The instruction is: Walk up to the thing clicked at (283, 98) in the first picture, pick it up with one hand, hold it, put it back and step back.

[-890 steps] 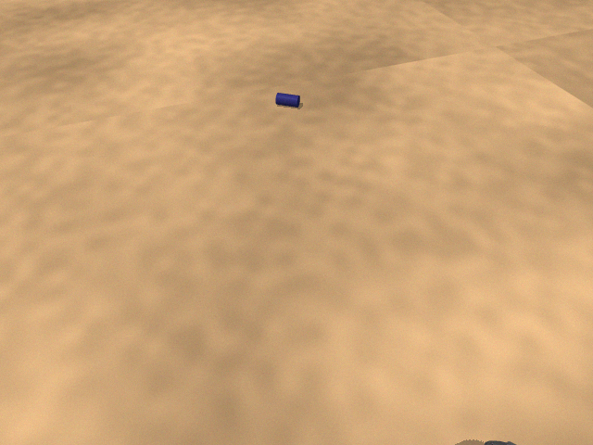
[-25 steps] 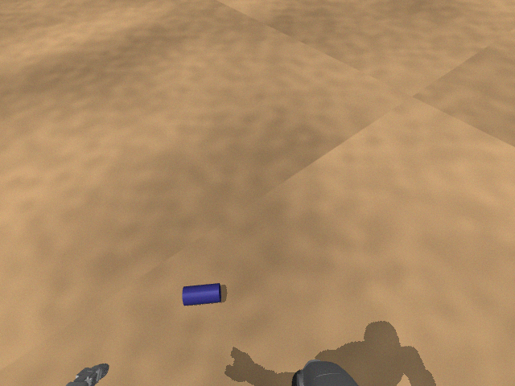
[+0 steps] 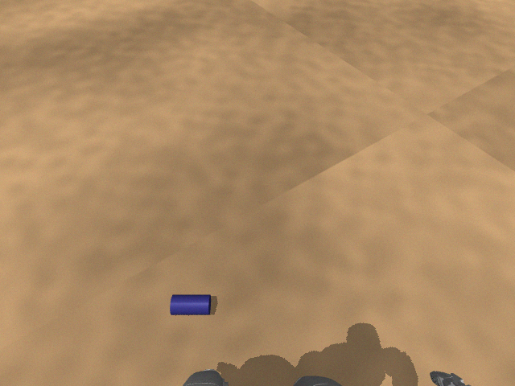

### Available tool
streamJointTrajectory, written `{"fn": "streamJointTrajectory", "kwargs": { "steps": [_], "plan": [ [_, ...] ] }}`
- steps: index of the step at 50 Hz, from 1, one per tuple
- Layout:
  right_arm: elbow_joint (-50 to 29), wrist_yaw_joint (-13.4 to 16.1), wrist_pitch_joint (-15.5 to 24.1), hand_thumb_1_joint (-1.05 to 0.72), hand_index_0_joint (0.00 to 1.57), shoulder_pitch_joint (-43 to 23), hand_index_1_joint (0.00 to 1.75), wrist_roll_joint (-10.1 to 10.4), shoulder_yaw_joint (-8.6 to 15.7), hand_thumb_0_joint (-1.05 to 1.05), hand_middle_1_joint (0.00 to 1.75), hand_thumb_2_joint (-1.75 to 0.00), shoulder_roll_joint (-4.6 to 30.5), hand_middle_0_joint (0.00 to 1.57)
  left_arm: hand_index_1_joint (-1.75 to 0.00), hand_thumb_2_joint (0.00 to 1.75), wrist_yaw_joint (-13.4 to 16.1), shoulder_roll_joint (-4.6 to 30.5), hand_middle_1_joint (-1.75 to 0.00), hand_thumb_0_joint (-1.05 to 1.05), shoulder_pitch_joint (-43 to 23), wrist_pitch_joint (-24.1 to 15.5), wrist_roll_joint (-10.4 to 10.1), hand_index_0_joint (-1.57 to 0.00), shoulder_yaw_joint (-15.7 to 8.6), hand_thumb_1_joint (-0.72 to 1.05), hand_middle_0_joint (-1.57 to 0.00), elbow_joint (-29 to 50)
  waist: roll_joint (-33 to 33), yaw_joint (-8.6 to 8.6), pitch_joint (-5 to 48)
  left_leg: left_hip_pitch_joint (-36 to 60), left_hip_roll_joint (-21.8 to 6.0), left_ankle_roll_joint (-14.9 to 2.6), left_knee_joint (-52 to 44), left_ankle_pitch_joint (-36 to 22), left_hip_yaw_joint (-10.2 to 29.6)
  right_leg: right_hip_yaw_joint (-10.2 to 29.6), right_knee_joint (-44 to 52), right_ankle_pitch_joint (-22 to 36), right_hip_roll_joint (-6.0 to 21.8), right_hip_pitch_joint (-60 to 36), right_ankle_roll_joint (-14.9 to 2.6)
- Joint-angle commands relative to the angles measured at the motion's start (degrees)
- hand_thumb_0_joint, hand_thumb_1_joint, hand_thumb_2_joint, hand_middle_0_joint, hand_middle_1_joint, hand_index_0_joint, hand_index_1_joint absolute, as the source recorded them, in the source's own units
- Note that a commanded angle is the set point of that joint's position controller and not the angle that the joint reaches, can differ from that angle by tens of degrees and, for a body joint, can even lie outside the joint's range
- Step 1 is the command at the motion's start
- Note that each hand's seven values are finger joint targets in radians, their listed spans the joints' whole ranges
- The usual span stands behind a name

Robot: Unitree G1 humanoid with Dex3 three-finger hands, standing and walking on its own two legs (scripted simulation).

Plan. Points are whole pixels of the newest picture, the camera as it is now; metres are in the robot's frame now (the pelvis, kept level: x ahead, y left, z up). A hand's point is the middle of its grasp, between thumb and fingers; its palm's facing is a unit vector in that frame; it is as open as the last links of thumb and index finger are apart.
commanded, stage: walk up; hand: left
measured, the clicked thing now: (191, 304) +0.46 +0.24 -0.72
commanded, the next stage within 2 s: stand in 1.10 s
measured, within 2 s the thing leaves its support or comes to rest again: neither
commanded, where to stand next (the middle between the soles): +0.08 +0.01 m, yaw -1 degrees
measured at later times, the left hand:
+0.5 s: hand out of the picture +0.10 +0.27 -0.13, palm faces +0.03 -0.94 -0.33, open 7.3 cm
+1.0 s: hand out of the picture +0.08 +0.28 -0.14, palm faces +0.03 -0.95 -0.30, open 7.3 cm
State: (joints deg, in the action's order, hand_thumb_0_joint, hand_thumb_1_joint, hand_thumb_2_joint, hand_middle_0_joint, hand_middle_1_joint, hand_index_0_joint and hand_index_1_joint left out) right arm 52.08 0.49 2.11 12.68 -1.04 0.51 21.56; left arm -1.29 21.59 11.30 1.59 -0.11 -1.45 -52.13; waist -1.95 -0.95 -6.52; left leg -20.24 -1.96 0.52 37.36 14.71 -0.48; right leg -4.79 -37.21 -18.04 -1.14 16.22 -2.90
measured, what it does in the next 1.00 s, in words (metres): stands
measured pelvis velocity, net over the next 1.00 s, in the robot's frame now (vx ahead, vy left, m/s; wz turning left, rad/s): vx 0.02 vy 0.02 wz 0.02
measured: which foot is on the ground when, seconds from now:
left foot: down 0.00-1.00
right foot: down 0.00-1.00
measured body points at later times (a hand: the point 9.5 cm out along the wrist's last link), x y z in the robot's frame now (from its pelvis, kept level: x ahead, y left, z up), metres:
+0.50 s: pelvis +0.02 +0.01 +0.02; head +0.03 +0.01 +0.47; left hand +0.10 +0.32 -0.10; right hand +0.12 -0.29 -0.10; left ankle +0.06 +0.13 -0.72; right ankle +0.02 -0.09 -0.72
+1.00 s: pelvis +0.02 +0.02 +0.03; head +0.03 +0.04 +0.48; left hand +0.08 +0.33 -0.12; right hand +0.10 -0.27 -0.10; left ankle +0.06 +0.13 -0.72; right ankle +0.02 -0.09 -0.72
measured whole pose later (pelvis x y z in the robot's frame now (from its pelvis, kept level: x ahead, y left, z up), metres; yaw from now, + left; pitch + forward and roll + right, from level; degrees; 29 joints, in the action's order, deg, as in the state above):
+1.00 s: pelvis +0.02 +0.02 +0.03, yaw +1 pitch -2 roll -1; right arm 65.9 0.2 1.6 5.3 -0.9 -0.4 19.4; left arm -1.2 19.9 6.4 0.9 0.2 -1.5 -65.2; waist -0.7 -0.3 -2.9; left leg -10.9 0.3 -1.1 19.0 6.3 -0.4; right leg -5.0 -17.2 -9.6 0.3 5.9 -0.5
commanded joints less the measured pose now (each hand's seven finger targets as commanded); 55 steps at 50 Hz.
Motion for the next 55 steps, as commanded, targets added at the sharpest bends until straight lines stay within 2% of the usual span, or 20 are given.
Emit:
{"fn": "streamJointTrajectory", "kwargs": {
  "steps": [1,2,5,8,10,13,15,23,25,31,44,53,55],
  "plan": [
    [-2.0,0.6,1.0,-0.9,0.2,-1.7,0.3,0.9,2.6,0.0,0.3,-0.9,12.2,0.2,-0.3,0.9,0.4,13.4,-0.3,0.0,-2.3,-2.6,0.5,-0.2,-3.2,0.9,-0.2,2.0,6.0,1.24,8.4,6.4,-4.0,-3.41,-8.7,-3.9,6.6,13.3,11.7,6.1,10.9,-1.1,-3.31],
    [-1.6,0.5,1.1,-0.9,0.2,-2.9,0.3,0.8,2.5,0.0,0.3,-0.9,12.4,0.2,-0.3,0.9,0.5,12.5,-0.3,0.0,-2.1,-2.7,0.3,-0.2,-2.7,0.9,-0.2,1.1,6.2,0.69,8.9,8.2,-4.7,-3.68,-8.6,-7.3,7.2,12.3,11.8,8.5,10.3,-1.3,-2.51],
    [0.2,0.4,1.1,-0.9,0.2,-4.2,0.3,1.1,2.1,0.0,0.3,-0.9,12.1,0.2,-0.3,0.9,0.7,12.3,-0.3,0.0,-4.1,-2.9,0.3,-0.2,-2.3,0.9,-0.2,-1.1,1.4,1.04,8.9,8.9,-5.2,-4.15,-9.1,-12.6,6.8,10.8,13.6,11.8,9.5,-3.3,-1.24],
    [1.6,0.5,0.9,-0.9,0.2,-5.8,0.3,1.4,2.0,0.0,0.3,-0.9,11.9,0.2,-0.3,0.9,0.8,12.1,-0.3,0.0,-4.9,-2.9,0.3,-0.2,-2.3,0.9,-0.2,-2.2,0.1,1.03,8.9,10.0,-4.5,-3.69,-10.1,-14.3,5.4,10.2,15.2,15.4,9.9,-5.3,-0.82],
    [2.7,0.5,0.8,-0.9,0.2,-6.9,0.3,1.3,1.9,0.0,0.3,-0.9,11.7,0.2,-0.3,0.9,0.9,11.6,-0.3,0.0,-5.7,-2.8,0.3,-0.2,-2.3,0.9,-0.2,-3.0,-0.3,0.96,9.0,10.5,-4.6,-3.47,-11.2,-14.8,5.3,9.3,16.6,15.0,9.8,-6.2,-0.4],
    [3.8,0.3,0.4,-0.9,0.2,-8.9,0.3,1.2,1.6,0.0,0.3,-0.9,11.4,0.2,-0.3,0.9,0.9,11.3,-0.3,0.0,-6.5,-2.7,0.4,-0.2,-2.3,0.9,-0.2,-4.0,-1.2,0.59,8.2,11.6,-4.3,-3.13,-12.7,-13.2,4.8,9.4,19.3,13.5,10.2,-5.9,0.08],
    [4.8,0.3,0.4,-0.9,0.2,-9.0,0.3,1.0,1.5,0.0,0.3,-0.9,11.3,0.2,-0.3,0.9,0.8,11.1,-0.3,0.0,-8.1,-2.6,0.4,-0.2,-2.3,0.9,-0.2,-4.4,-0.5,0.97,8.1,11.9,-4.4,-2.52,-14.4,-12.3,5.0,9.2,20.4,10.1,10.3,-6.1,0.06],
    [7.3,0.4,0.7,-0.9,0.2,-10.2,0.3,0.8,1.3,0.0,0.3,-0.9,11.5,0.2,-0.3,0.9,0.7,11.0,-0.3,0.0,-8.3,-2.3,0.5,-0.2,-2.5,0.9,-0.2,-6.3,0.9,0.27,9.3,11.8,-5.1,-2.52,-17.6,-13.5,5.7,7.6,21.5,11.0,9.5,-10.5,0.68],
    [7.8,0.4,0.7,-0.9,0.2,-10.3,0.3,0.6,1.1,0.0,0.3,-0.9,11.3,0.2,-0.3,0.9,0.7,10.9,-0.3,0.0,-8.9,-2.2,0.3,-0.2,-2.5,0.9,-0.2,-6.6,1.8,0.21,8.1,10.2,-5.2,-2.2,-19.2,-12.1,6.3,7.4,21.7,9.0,9.1,-10.7,0.81],
    [8.6,0.5,0.9,-0.9,0.2,-10.4,0.3,0.5,1.2,0.0,0.3,-0.9,11.4,0.2,-0.3,0.9,0.6,10.8,-0.3,0.0,-8.2,-1.9,0.5,-0.2,-2.6,0.9,-0.2,-7.8,2.6,0.09,9.5,10.0,-6.1,-2.65,-20.2,-11.8,7.3,7.0,21.5,9.7,8.9,-12.6,0.86],
    [10.1,0.5,0.7,-0.9,0.2,-10.3,0.3,0.4,1.5,0.0,0.3,-0.9,11.2,0.2,-0.3,0.9,0.6,9.8,-0.3,0.0,-7.3,-2.0,0.6,-0.2,-2.3,0.9,-0.2,-9.8,3.4,0.72,7.3,7.8,-6.6,-2.61,-23.3,-4.1,9.4,7.4,23.1,5.1,8.6,-11.7,0.96],
    [10.6,0.4,0.7,-0.9,0.2,-10.1,0.3,0.5,1.4,0.0,0.3,-0.9,10.9,0.2,-0.3,0.9,0.8,10.0,-0.3,0.0,-7.3,-2.4,0.5,-0.2,-2.3,0.9,-0.2,-9.8,2.5,1.14,8.9,10.2,-6.0,-2.24,-22.3,-8.1,8.3,7.5,23.3,8.5,9.2,-11.9,1.3],
    [10.6,0.2,0.4,-0.9,0.2,-10.2,0.3,0.2,1.1,0.0,0.3,-0.9,10.1,0.2,-0.3,0.9,0.9,9.3,-0.3,0.0,-6.3,-3.0,0.9,-0.2,-1.3,0.9,-0.2,-10.1,4.2,0.86,10.1,12.3,-5.9,-2.19,-22.2,-8.8,7.5,8.2,24.1,8.0,9.8,-11.7,1.64]
  ]
}}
